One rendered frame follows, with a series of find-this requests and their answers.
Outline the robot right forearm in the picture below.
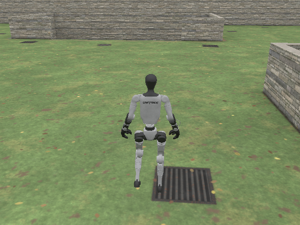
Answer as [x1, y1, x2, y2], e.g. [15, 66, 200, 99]
[169, 114, 179, 131]

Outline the left robot upper arm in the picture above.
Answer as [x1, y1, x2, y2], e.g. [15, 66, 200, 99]
[127, 94, 141, 120]

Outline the left robot hand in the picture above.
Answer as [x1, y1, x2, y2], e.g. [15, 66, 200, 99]
[121, 129, 132, 139]

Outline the right robot hand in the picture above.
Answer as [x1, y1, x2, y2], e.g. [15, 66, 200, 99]
[169, 129, 180, 139]

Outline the robot torso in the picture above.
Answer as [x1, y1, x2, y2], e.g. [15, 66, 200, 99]
[140, 94, 161, 141]

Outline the left robot thigh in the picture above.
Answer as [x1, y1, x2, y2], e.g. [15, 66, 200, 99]
[135, 130, 144, 158]

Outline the right robot upper arm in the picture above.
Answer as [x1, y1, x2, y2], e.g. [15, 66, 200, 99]
[160, 95, 174, 121]

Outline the robot left forearm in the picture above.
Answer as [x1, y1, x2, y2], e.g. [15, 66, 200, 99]
[122, 113, 132, 131]

